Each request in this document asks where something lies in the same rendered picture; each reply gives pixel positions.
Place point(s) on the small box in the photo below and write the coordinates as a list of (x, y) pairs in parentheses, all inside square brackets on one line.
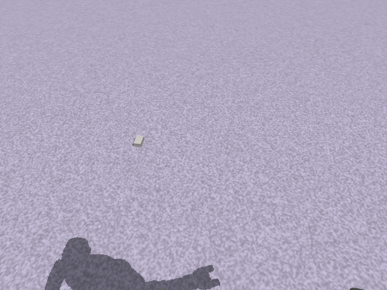
[(139, 141)]

